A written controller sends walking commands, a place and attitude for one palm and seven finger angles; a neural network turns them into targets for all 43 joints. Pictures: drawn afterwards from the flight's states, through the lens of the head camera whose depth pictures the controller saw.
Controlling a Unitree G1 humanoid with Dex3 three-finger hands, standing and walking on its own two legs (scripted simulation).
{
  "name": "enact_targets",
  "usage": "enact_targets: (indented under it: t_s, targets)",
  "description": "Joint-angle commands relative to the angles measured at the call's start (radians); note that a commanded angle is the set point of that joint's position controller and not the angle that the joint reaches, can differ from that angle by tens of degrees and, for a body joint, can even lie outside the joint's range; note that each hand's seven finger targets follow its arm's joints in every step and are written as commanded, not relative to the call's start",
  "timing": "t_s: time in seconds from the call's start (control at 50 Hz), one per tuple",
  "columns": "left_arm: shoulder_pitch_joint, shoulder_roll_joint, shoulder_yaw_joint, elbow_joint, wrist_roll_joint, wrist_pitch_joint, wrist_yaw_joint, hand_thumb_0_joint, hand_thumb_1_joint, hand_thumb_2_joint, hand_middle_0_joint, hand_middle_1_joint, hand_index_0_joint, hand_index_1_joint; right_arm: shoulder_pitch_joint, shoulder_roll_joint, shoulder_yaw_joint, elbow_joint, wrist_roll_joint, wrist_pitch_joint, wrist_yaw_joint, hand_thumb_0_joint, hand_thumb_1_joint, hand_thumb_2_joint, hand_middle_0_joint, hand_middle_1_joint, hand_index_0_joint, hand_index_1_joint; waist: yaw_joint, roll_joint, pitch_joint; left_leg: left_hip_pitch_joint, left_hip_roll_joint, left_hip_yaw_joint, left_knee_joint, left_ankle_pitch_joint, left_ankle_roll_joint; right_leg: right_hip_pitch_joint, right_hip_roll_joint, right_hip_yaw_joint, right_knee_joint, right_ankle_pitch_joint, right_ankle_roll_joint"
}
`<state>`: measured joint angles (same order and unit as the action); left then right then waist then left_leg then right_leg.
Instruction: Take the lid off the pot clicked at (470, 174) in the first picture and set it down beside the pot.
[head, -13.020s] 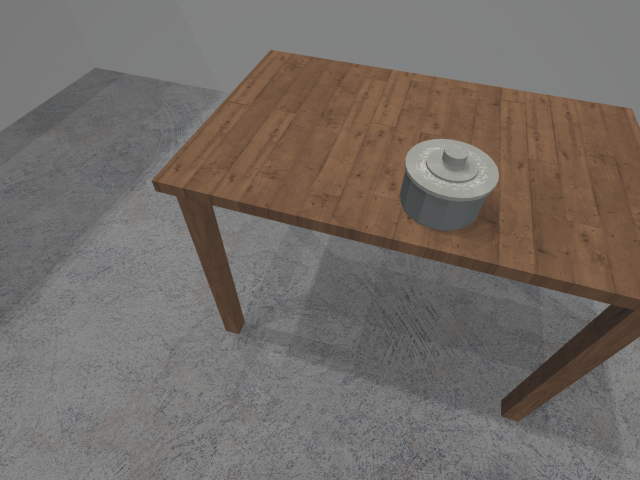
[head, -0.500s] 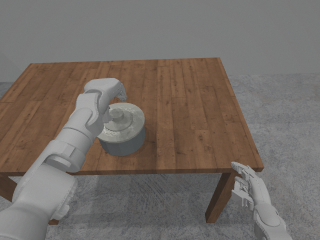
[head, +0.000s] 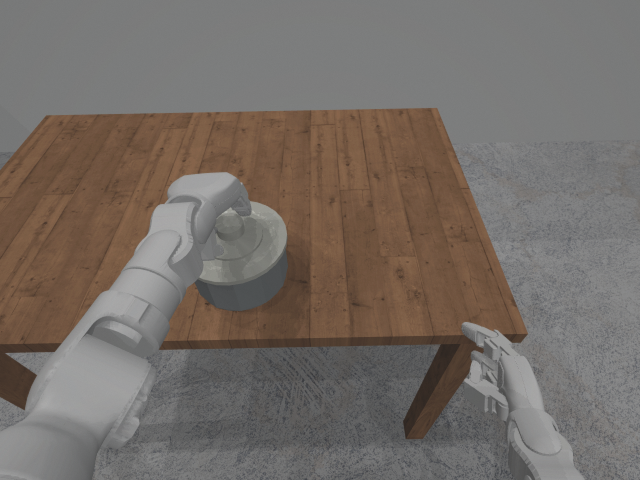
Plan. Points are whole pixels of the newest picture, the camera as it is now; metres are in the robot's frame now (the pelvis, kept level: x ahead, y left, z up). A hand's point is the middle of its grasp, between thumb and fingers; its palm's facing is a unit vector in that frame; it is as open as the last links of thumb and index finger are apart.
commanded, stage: lower the open fingers around the knob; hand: left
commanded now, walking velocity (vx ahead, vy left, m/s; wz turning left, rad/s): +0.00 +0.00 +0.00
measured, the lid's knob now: (229, 227) +0.46 +0.14 +0.05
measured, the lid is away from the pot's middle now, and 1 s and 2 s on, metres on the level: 0.00 0.00 0.00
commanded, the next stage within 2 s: close the fingers and squeeze the knob in 0.28 s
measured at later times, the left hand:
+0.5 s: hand (220, 232) +0.43 +0.15 +0.07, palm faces -0.33 -0.06 -0.94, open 10.0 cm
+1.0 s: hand (222, 233) +0.43 +0.14 +0.08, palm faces -0.31 -0.07 -0.95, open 8.3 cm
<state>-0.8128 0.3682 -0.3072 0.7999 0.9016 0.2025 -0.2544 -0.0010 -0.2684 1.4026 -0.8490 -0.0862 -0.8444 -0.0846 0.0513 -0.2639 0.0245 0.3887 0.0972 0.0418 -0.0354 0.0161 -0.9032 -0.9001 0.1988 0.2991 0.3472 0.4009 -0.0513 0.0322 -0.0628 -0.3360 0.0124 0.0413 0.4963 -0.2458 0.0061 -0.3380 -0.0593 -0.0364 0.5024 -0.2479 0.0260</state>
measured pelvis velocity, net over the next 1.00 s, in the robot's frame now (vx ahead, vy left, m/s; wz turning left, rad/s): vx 0.00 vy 0.00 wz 0.00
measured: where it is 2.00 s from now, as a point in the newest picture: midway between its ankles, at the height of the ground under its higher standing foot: outside the picture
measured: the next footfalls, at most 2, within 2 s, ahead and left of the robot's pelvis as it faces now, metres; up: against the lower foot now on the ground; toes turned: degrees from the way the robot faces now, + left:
none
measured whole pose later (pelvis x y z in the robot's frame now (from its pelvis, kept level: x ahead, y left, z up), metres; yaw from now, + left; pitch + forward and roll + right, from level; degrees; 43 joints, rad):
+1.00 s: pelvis +0.00 +0.00 +0.00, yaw +0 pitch +5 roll +0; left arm -0.79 0.34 -0.31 0.80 0.91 0.22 -0.20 0.00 0.08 1.05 -0.64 -0.88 -0.63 -0.88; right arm 0.04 -0.26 0.02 0.39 0.10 0.06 -0.03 0.02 -0.90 -0.90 0.20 0.30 0.36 0.41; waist -0.05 0.04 -0.08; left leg -0.35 0.02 0.04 0.51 -0.25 0.00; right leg -0.35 -0.05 -0.03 0.52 -0.25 0.02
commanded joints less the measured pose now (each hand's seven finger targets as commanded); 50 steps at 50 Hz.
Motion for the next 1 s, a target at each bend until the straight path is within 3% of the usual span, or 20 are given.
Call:
enact_targets:
  t_s: [0.0,0.06,0.1,0.16,0.2,0.22,0.24,0.28,0.32,0.36,0.38,0.46,0.52,0.58,0.64,0.7,0.8,0.88,0.96,0.98]
  targets:
    - [-0.509,0.155,0.080,-0.183,0.020,-0.024,0.066,0.000,-0.276,1.402,-0.837,-0.081,-0.837,-0.081,0.038,-0.100,-0.029,0.055,-0.022,0.086,-0.010,0.000,-0.900,-0.900,0.200,0.300,0.200,0.300,-0.014,0.028,-0.283,0.155,-0.019,-0.021,-0.039,0.225,0.031,0.045,0.035,-0.016,-0.035,0.238,-0.070]
    - [-0.497,0.201,0.128,-0.207,0.027,-0.029,0.093,0.000,-0.276,1.402,-0.837,-0.081,-0.837,-0.081,0.037,-0.104,-0.034,0.049,-0.026,0.086,-0.005,0.000,-0.900,-0.900,0.200,0.300,0.200,0.300,0.002,0.047,-0.319,0.157,-0.018,-0.025,-0.032,0.274,0.029,0.070,0.034,-0.011,-0.025,0.271,-0.075]
    - [-0.483,0.154,0.094,-0.228,0.029,-0.018,0.108,0.000,-0.276,1.402,-0.837,-0.081,-0.837,-0.081,0.033,-0.094,-0.036,0.044,-0.027,0.087,0.002,0.000,-0.900,-0.900,0.200,0.300,0.200,0.300,0.002,0.074,-0.333,0.181,-0.013,-0.028,-0.029,0.303,0.026,0.054,0.037,-0.018,-0.018,0.275,-0.075]
    - [-0.463,0.183,0.122,-0.167,0.029,0.008,0.121,0.000,-0.276,1.402,-0.837,-0.081,-0.837,-0.081,0.030,-0.104,-0.034,0.053,-0.023,0.095,0.004,0.000,-0.900,-0.900,0.200,0.300,0.200,0.300,0.002,0.019,-0.295,0.134,-0.013,-0.027,-0.035,0.271,0.025,0.062,0.037,-0.017,-0.024,0.266,-0.074]
    - [-0.517,0.116,0.057,-0.198,0.031,0.021,0.122,0.000,-0.276,1.402,-0.837,-0.081,-0.837,-0.081,0.023,-0.095,-0.035,0.052,-0.021,0.094,0.006,0.000,-0.900,-0.900,0.200,0.300,0.200,0.300,-0.011,0.057,-0.294,0.155,-0.014,-0.027,-0.038,0.246,0.024,0.031,0.038,-0.020,-0.024,0.236,-0.073]
    - [-0.533,0.139,0.077,-0.222,0.032,0.022,0.125,0.000,-0.276,1.402,-0.837,-0.081,-0.837,-0.081,0.031,-0.099,-0.039,0.054,-0.023,0.092,0.006,0.000,-0.900,-0.900,0.200,0.300,0.200,0.300,-0.009,0.058,-0.321,0.176,-0.010,-0.034,-0.036,0.269,0.024,0.034,0.039,-0.023,-0.018,0.240,-0.076]
    - [-0.507,0.107,0.053,-0.202,0.029,0.029,0.121,0.000,-0.276,1.402,-0.837,-0.081,-0.837,-0.081,0.027,-0.094,-0.039,0.051,-0.022,0.090,0.006,0.000,-0.900,-0.900,0.200,0.300,0.200,0.300,-0.011,0.075,-0.318,0.187,-0.014,-0.029,-0.029,0.275,0.025,0.022,0.041,-0.020,-0.019,0.242,-0.075]
    - [-0.486,0.112,0.060,-0.184,0.021,0.033,0.112,0.000,-0.276,1.402,-0.837,-0.081,-0.837,-0.081,0.030,-0.099,-0.038,0.053,-0.023,0.091,0.005,0.000,-0.900,-0.900,0.200,0.300,0.200,0.300,-0.013,0.030,-0.314,0.172,-0.014,-0.032,-0.029,0.277,0.025,0.035,0.041,-0.022,-0.016,0.252,-0.073]
    - [-0.475,0.125,0.069,-0.108,0.022,0.042,0.109,0.000,-0.276,1.402,-0.837,-0.081,-0.837,-0.081,0.034,-0.104,-0.033,0.068,-0.018,0.097,0.000,0.000,-0.900,-0.900,0.200,0.300,0.200,0.300,-0.016,0.003,-0.256,0.132,-0.016,-0.020,-0.038,0.199,0.025,0.019,0.041,-0.021,-0.028,0.210,-0.069]
    - [-0.519,0.153,0.089,-0.130,0.023,0.031,0.106,0.000,-0.276,1.402,-0.837,-0.081,-0.837,-0.081,0.026,-0.105,-0.031,0.061,-0.020,0.094,-0.007,0.000,-0.900,-0.900,0.200,0.300,0.200,0.300,-0.011,-0.001,-0.265,0.115,-0.020,-0.026,-0.047,0.178,0.026,0.039,0.036,-0.017,-0.030,0.197,-0.072]
    - [-0.548,0.164,0.087,-0.162,0.030,0.022,0.106,0.000,-0.153,1.121,-0.607,-0.524,-0.607,-0.524,0.020,-0.104,-0.031,0.060,-0.021,0.093,-0.009,0.000,-0.900,-0.900,0.200,0.300,0.200,0.300,-0.012,0.035,-0.289,0.135,-0.019,-0.021,-0.047,0.174,0.026,0.042,0.034,-0.011,-0.027,0.195,-0.071]
    - [-0.496,0.124,0.068,-0.065,0.028,0.023,0.098,0.000,-0.114,1.118,-0.593,-0.623,-0.593,-0.623,0.029,-0.103,-0.028,0.070,-0.019,0.092,-0.015,0.000,-0.900,-0.900,0.200,0.300,0.200,0.300,-0.021,-0.004,-0.239,0.103,-0.020,-0.016,-0.043,0.157,0.027,0.020,0.037,-0.014,-0.036,0.185,-0.069]
    - [-0.558,0.117,0.053,-0.117,0.024,0.013,0.095,0.000,-0.084,1.113,-0.589,-0.684,-0.589,-0.684,0.031,-0.098,-0.029,0.067,-0.021,0.089,-0.019,0.000,-0.900,-0.900,0.200,0.300,0.200,0.300,-0.025,0.035,-0.274,0.134,-0.019,-0.016,-0.041,0.156,0.028,0.016,0.035,-0.013,-0.031,0.182,-0.068]
    - [-0.547,0.164,0.095,-0.145,0.022,-0.005,0.096,0.000,-0.052,1.105,-0.590,-0.737,-0.590,-0.737,0.038,-0.098,-0.031,0.061,-0.026,0.083,-0.021,0.000,-0.900,-0.900,0.200,0.300,0.200,0.300,-0.014,0.034,-0.324,0.148,-0.022,-0.019,-0.032,0.199,0.032,0.055,0.034,-0.007,-0.023,0.227,-0.069]
    - [-0.513,0.125,0.061,-0.074,0.034,0.008,0.099,0.000,-0.020,1.094,-0.593,-0.782,-0.593,-0.782,0.034,-0.100,-0.025,0.070,-0.020,0.093,-0.019,0.000,-0.900,-0.900,0.200,0.300,0.200,0.300,-0.023,0.012,-0.260,0.111,-0.018,-0.011,-0.037,0.169,0.026,0.023,0.036,-0.012,-0.031,0.209,-0.066]
    - [-0.537,0.176,0.107,-0.153,0.027,-0.001,0.104,0.000,0.014,1.081,-0.600,-0.823,-0.600,-0.823,0.032,-0.101,-0.032,0.058,-0.023,0.088,-0.017,0.000,-0.900,-0.900,0.200,0.300,0.200,0.300,-0.010,0.031,-0.319,0.141,-0.021,-0.012,-0.031,0.205,0.032,0.062,0.033,-0.004,-0.026,0.247,-0.068]
    - [-0.488,0.150,0.087,-0.128,0.033,0.010,0.103,0.000,0.072,1.052,-0.617,-0.879,-0.617,-0.879,0.027,-0.099,-0.030,0.058,-0.020,0.096,-0.010,0.000,-0.900,-0.900,0.200,0.300,0.200,0.300,-0.010,0.009,-0.280,0.125,-0.017,-0.012,-0.032,0.219,0.029,0.052,0.035,-0.012,-0.026,0.258,-0.067]
    - [-0.486,0.132,0.073,-0.182,0.023,0.012,0.102,0.000,0.120,1.022,-0.635,-0.916,-0.635,-0.916,0.021,-0.095,-0.033,0.047,-0.021,0.095,-0.004,0.000,-0.900,-0.900,0.200,0.300,0.200,0.300,-0.008,0.027,-0.303,0.148,-0.020,-0.016,-0.033,0.231,0.031,0.061,0.037,-0.012,-0.027,0.256,-0.068]
    - [-0.483,0.162,0.099,-0.223,0.025,0.012,0.109,0.000,0.171,0.987,-0.656,-0.947,-0.656,-0.947,0.011,-0.095,-0.033,0.043,-0.021,0.096,-0.002,0.000,-0.900,-0.900,0.200,0.300,0.200,0.300,0.001,0.034,-0.323,0.151,-0.021,-0.021,-0.033,0.249,0.029,0.078,0.035,-0.010,-0.025,0.269,-0.071]
    - [-0.462,0.130,0.071,-0.195,0.027,0.018,0.109,0.000,0.184,0.978,-0.662,-0.953,-0.662,-0.953,0.011,-0.093,-0.031,0.047,-0.021,0.098,-0.001,0.000,-0.900,-0.900,0.200,0.300,0.200,0.300,-0.002,0.030,-0.302,0.149,-0.020,-0.020,-0.036,0.241,0.027,0.062,0.038,-0.015,-0.023,0.256,-0.070]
